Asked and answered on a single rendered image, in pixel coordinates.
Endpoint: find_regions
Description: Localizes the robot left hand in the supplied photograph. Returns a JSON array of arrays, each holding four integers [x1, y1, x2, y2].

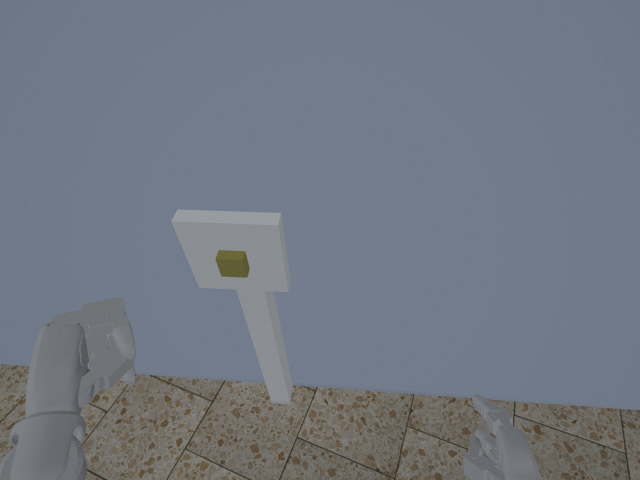
[[25, 297, 135, 418]]

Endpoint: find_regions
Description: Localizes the button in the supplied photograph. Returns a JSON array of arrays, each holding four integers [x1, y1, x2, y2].
[[216, 250, 250, 278]]

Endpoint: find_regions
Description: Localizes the robot right hand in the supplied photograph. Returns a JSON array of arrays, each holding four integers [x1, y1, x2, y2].
[[463, 395, 541, 480]]

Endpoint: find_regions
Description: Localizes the robot left forearm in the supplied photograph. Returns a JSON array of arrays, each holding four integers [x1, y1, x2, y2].
[[0, 411, 87, 480]]

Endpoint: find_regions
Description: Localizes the panel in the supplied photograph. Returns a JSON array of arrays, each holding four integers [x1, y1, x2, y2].
[[171, 209, 293, 404]]

